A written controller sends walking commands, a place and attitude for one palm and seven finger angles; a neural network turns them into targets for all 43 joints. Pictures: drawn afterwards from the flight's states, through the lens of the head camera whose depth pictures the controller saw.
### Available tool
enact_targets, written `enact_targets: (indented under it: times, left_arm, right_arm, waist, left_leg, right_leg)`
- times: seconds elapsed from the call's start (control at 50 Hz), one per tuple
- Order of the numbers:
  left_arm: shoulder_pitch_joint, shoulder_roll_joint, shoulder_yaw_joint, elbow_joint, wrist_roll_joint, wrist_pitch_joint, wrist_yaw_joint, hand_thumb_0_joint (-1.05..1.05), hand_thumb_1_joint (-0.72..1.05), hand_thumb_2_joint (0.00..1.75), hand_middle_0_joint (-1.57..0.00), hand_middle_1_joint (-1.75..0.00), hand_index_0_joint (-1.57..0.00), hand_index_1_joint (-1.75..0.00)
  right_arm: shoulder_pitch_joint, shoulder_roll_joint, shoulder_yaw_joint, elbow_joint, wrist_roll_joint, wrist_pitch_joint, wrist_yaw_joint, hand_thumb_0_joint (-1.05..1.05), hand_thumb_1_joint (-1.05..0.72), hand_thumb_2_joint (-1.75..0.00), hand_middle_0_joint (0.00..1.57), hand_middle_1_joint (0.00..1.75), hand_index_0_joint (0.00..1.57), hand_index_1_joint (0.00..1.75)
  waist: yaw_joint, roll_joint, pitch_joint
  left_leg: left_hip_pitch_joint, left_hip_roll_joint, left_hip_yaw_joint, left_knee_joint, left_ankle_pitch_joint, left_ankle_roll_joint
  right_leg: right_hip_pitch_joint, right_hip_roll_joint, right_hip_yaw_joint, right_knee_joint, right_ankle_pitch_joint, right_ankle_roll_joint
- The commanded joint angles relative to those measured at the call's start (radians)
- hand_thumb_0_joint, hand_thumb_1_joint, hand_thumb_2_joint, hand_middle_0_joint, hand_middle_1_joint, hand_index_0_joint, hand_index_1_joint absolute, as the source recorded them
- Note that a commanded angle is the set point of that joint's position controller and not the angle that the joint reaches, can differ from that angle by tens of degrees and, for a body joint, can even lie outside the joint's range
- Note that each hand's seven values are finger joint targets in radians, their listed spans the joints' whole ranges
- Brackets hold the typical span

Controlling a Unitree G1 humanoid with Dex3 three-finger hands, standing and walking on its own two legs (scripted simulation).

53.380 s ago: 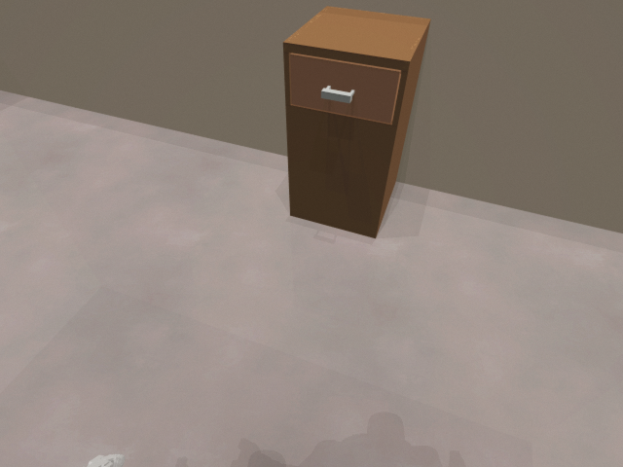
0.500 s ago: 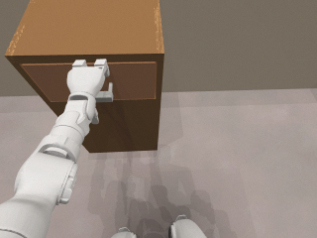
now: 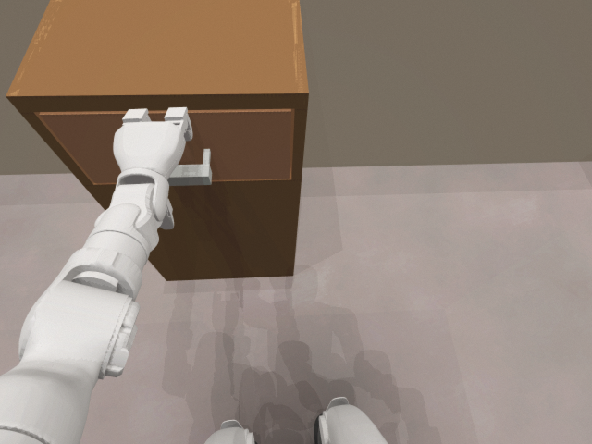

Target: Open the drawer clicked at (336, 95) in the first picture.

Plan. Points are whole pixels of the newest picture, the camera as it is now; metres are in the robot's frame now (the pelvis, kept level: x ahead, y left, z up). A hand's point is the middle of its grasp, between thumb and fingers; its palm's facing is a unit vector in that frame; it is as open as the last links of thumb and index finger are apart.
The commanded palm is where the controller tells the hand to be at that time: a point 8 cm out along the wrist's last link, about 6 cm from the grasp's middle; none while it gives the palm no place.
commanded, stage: re-aim the fingers above the handle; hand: left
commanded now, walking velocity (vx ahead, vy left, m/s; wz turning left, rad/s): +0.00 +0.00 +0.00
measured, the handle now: (180, 165) +0.56 +0.14 -0.05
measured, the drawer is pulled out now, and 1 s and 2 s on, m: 0.00 0.00 0.00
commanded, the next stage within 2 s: lower the fingers behind the handle in 1.06 s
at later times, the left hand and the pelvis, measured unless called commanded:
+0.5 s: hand (169, 166) +0.52 +0.14 +0.01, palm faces -0.06 -0.01 -1.00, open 13.8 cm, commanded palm +0.50 +0.14 +0.06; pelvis +0.00 +0.00 +0.00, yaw +0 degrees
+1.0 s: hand (170, 169) +0.51 +0.14 +0.02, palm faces -0.04 -0.02 -1.00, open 13.8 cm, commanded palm +0.49 +0.14 +0.07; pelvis +0.00 +0.00 +0.00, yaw +0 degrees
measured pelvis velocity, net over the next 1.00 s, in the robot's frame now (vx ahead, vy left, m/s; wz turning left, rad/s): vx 0.00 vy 0.00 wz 0.00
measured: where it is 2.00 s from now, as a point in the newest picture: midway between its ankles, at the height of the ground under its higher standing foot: outside the picture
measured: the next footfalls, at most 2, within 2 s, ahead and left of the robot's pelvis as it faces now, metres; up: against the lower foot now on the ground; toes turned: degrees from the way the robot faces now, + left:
none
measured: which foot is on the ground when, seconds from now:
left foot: down 0.00-1.00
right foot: down 0.00-1.00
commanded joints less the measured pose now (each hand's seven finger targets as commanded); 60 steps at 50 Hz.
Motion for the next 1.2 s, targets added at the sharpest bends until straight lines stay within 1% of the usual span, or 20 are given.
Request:
enact_targets:
  times: [0.0, 0.02, 0.06, 0.08, 0.14, 0.18, 0.28, 0.38, 0.4, 0.52, 0.58, 0.6, 0.68, 0.74, 0.88, 0.92, 1.0, 1.04, 1.1, 1.18]
  left_arm:
    - [-0.544, 0.167, 0.029, -0.218, 0.000, 0.010, 0.056, 0.00, -0.50, 0.30, -0.30, -1.20, -0.30, -1.20]
    - [-0.538, 0.140, 0.009, -0.213, -0.004, 0.013, 0.054, 0.00, -0.50, 0.30, -0.30, -1.20, -0.30, -1.20]
    - [-0.522, 0.177, 0.036, -0.185, -0.005, 0.026, 0.049, 0.00, -0.50, 0.30, -0.30, -1.20, -0.30, -1.20]
    - [-0.509, 0.149, 0.014, -0.167, -0.007, 0.037, 0.045, 0.00, -0.50, 0.30, -0.30, -1.20, -0.30, -1.20]
    - [-0.514, 0.154, 0.018, -0.170, -0.007, 0.038, 0.036, 0.00, -0.50, 0.30, -0.30, -1.20, -0.30, -1.20]
    - [-0.494, 0.188, 0.040, -0.150, -0.007, 0.043, 0.030, 0.00, -0.50, 0.30, -0.30, -1.20, -0.30, -1.20]
    - [-0.489, 0.160, 0.019, -0.132, -0.007, 0.043, 0.023, 0.00, -0.50, 0.30, -0.30, -1.20, -0.30, -1.20]
    - [-0.479, 0.139, 0.009, -0.156, -0.002, 0.032, 0.022, 0.00, -0.50, 0.30, -0.30, -1.20, -0.30, -1.20]
    - [-0.505, 0.118, -0.005, -0.157, -0.003, 0.030, 0.022, 0.00, -0.50, 0.30, -0.30, -1.20, -0.30, -1.20]
    - [-0.490, 0.201, 0.064, -0.217, 0.000, 0.012, 0.045, 0.00, -0.50, 0.30, -0.30, -1.20, -0.30, -1.20]
    - [-0.462, 0.164, 0.043, -0.197, 0.008, 0.030, 0.061, 0.00, -0.50, 0.30, -0.30, -1.20, -0.30, -1.20]
    - [-0.446, 0.200, 0.079, -0.189, 0.002, 0.038, 0.063, 0.00, -0.50, 0.30, -0.30, -1.20, -0.30, -1.20]
    - [-0.487, 0.169, 0.035, -0.199, -0.003, 0.057, 0.057, 0.00, -0.50, 0.30, -0.30, -1.20, -0.30, -1.20]
    - [-0.461, 0.189, 0.049, -0.194, -0.012, 0.047, 0.034, 0.00, -0.50, 0.30, -0.30, -1.20, -0.30, -1.20]
    - [-0.430, 0.136, 0.017, -0.188, -0.005, 0.003, 0.025, 0.00, -0.50, 0.30, -0.30, -1.20, -0.30, -1.20]
    - [-0.462, 0.115, 0.002, -0.188, -0.001, 0.000, 0.038, 0.00, -0.50, 0.30, -0.30, -1.20, -0.30, -1.20]
    - [-0.481, 0.185, 0.059, -0.196, 0.003, 0.018, 0.067, 0.00, -0.50, 0.30, -0.30, -1.20, -0.30, -1.20]
    - [-0.483, 0.174, 0.043, -0.182, 0.013, 0.038, 0.075, 0.00, -0.50, 0.30, -0.30, -1.20, -0.30, -1.20]
    - [-0.488, 0.192, 0.057, -0.187, 0.003, 0.059, 0.070, 0.00, -0.50, 0.30, -0.30, -1.20, -0.30, -1.20]
    - [-0.465, 0.140, 0.016, -0.171, -0.004, 0.061, 0.038, 0.00, -0.50, 0.30, -0.30, -1.20, -0.30, -1.20]
  right_arm:
    - [0.165, -0.162, -0.061, -0.030, -0.004, -0.013, -0.007, 0.00, -0.90, -0.90, 0.20, 0.30, 0.20, 0.30]
    - [0.168, -0.159, -0.060, -0.031, -0.002, -0.013, -0.005, 0.00, -0.90, -0.90, 0.20, 0.30, 0.20, 0.30]
    - [0.167, -0.166, -0.057, -0.026, -0.001, -0.007, -0.007, 0.00, -0.90, -0.90, 0.20, 0.30, 0.20, 0.30]
    - [0.161, -0.163, -0.056, -0.029, 0.001, -0.007, -0.007, 0.00, -0.90, -0.90, 0.20, 0.30, 0.20, 0.30]
    - [0.160, -0.164, -0.055, -0.029, 0.000, -0.006, -0.006, 0.00, -0.90, -0.90, 0.20, 0.30, 0.20, 0.30]
    - [0.161, -0.168, -0.048, -0.031, 0.002, -0.003, -0.010, 0.00, -0.90, -0.90, 0.20, 0.30, 0.20, 0.30]
    - [0.161, -0.167, -0.049, -0.034, 0.003, -0.005, -0.012, 0.00, -0.90, -0.90, 0.20, 0.30, 0.20, 0.30]
    - [0.163, -0.162, -0.054, -0.038, 0.003, -0.008, -0.010, 0.00, -0.90, -0.90, 0.20, 0.30, 0.20, 0.30]
    - [0.164, -0.160, -0.055, -0.034, 0.001, -0.009, -0.008, 0.00, -0.90, -0.90, 0.20, 0.30, 0.20, 0.30]
    - [0.165, -0.161, -0.054, -0.039, -0.006, -0.008, -0.008, 0.00, -0.90, -0.90, 0.20, 0.30, 0.20, 0.30]
    - [0.155, -0.158, -0.056, -0.034, -0.004, -0.004, -0.003, 0.00, -0.90, -0.90, 0.20, 0.30, 0.20, 0.30]
    - [0.147, -0.163, -0.054, -0.035, -0.004, -0.002, -0.002, 0.00, -0.90, -0.90, 0.20, 0.30, 0.20, 0.30]
    - [0.146, -0.161, -0.054, -0.034, 0.003, -0.001, -0.005, 0.00, -0.90, -0.90, 0.20, 0.30, 0.20, 0.30]
    - [0.148, -0.162, -0.054, -0.037, 0.006, -0.001, -0.012, 0.00, -0.90, -0.90, 0.20, 0.30, 0.20, 0.30]
    - [0.144, -0.155, -0.057, -0.034, 0.004, -0.015, -0.012, 0.00, -0.90, -0.90, 0.20, 0.30, 0.20, 0.30]
    - [0.148, -0.153, -0.058, -0.031, 0.004, -0.019, -0.012, 0.00, -0.90, -0.90, 0.20, 0.30, 0.20, 0.30]
    - [0.139, -0.158, -0.055, -0.031, -0.003, -0.015, -0.007, 0.00, -0.90, -0.90, 0.20, 0.30, 0.20, 0.30]
    - [0.137, -0.157, -0.054, -0.031, -0.001, -0.012, -0.007, 0.00, -0.90, -0.90, 0.20, 0.30, 0.20, 0.30]
    - [0.128, -0.159, -0.053, -0.038, 0.000, -0.009, -0.007, 0.00, -0.90, -0.90, 0.20, 0.30, 0.20, 0.30]
    - [0.138, -0.157, -0.054, -0.040, 0.005, -0.011, -0.010, 0.00, -0.90, -0.90, 0.20, 0.30, 0.20, 0.30]
  waist:
    - [-0.048, 0.046, -0.501]
    - [-0.050, 0.057, -0.492]
    - [-0.044, 0.028, -0.485]
    - [-0.050, 0.023, -0.465]
    - [-0.044, 0.050, -0.471]
    - [-0.038, 0.012, -0.455]
    - [-0.052, -0.014, -0.420]
    - [-0.040, 0.023, -0.458]
    - [-0.055, 0.020, -0.453]
    - [-0.021, 0.037, -0.523]
    - [-0.024, 0.018, -0.476]
    - [-0.012, 0.000, -0.487]
    - [-0.030, 0.014, -0.461]
    - [-0.025, -0.023, -0.479]
    - [-0.023, 0.011, -0.435]
    - [-0.038, -0.001, -0.420]
    - [-0.018, 0.015, -0.469]
    - [-0.025, 0.020, -0.454]
    - [-0.021, 0.017, -0.495]
    - [-0.028, 0.003, -0.477]
  left_leg:
    - [0.319, -0.019, -0.039, -0.064, 0.458, 0.004]
    - [0.326, -0.019, -0.040, -0.069, 0.459, 0.004]
    - [0.307, -0.020, -0.040, -0.073, 0.448, 0.004]
    - [0.297, -0.022, -0.035, -0.076, 0.435, 0.006]
    - [0.310, -0.020, -0.034, -0.078, 0.443, 0.005]
    - [0.273, -0.022, -0.032, -0.082, 0.436, 0.008]
    - [0.247, -0.021, -0.026, -0.083, 0.404, 0.012]
    - [0.279, -0.020, -0.031, -0.078, 0.433, 0.006]
    - [0.293, -0.015, -0.038, -0.074, 0.448, 0.004]
    - [0.296, -0.019, -0.034, -0.067, 0.483, 0.005]
    - [0.290, -0.016, -0.029, -0.071, 0.480, 0.003]
    - [0.273, -0.021, -0.024, -0.070, 0.471, 0.005]
    - [0.280, -0.022, -0.019, -0.092, 0.431, 0.008]
    - [0.272, -0.026, -0.018, -0.098, 0.420, 0.012]
    - [0.289, -0.023, -0.023, -0.096, 0.419, 0.006]
    - [0.278, -0.022, -0.027, -0.091, 0.412, 0.008]
    - [0.263, -0.029, -0.019, -0.082, 0.426, 0.007]
    - [0.261, -0.027, -0.020, -0.083, 0.423, 0.006]
    - [0.269, -0.029, -0.013, -0.084, 0.426, 0.008]
    - [0.270, -0.026, -0.014, -0.088, 0.425, 0.009]
  right_leg:
    - [0.246, 0.038, -0.005, -0.074, 0.342, -0.028]
    - [0.244, 0.038, -0.008, -0.080, 0.338, -0.027]
    - [0.259, 0.038, -0.006, -0.080, 0.337, -0.026]
    - [0.258, 0.038, -0.006, -0.088, 0.336, -0.025]
    - [0.255, 0.038, -0.007, -0.086, 0.337, -0.028]
    - [0.280, 0.038, -0.003, -0.083, 0.348, -0.027]
    - [0.270, 0.036, -0.001, -0.091, 0.336, -0.023]
    - [0.261, 0.037, -0.003, -0.080, 0.340, -0.027]
    - [0.239, 0.037, -0.008, -0.078, 0.339, -0.027]
    - [0.294, 0.036, -0.001, -0.062, 0.384, -0.027]
    - [0.285, 0.039, -0.005, -0.070, 0.378, -0.027]
    - [0.309, 0.038, 0.001, -0.071, 0.385, -0.026]
    - [0.313, 0.037, 0.003, -0.095, 0.368, -0.024]
    - [0.352, 0.034, 0.010, -0.102, 0.381, -0.021]
    - [0.293, 0.035, 0.005, -0.100, 0.347, -0.027]
    - [0.273, 0.035, 0.002, -0.097, 0.338, -0.026]
    - [0.305, 0.033, 0.008, -0.081, 0.362, -0.028]
    - [0.293, 0.034, 0.004, -0.079, 0.358, -0.028]
    - [0.329, 0.033, 0.010, -0.084, 0.375, -0.025]
    - [0.327, 0.034, 0.009, -0.091, 0.379, -0.023]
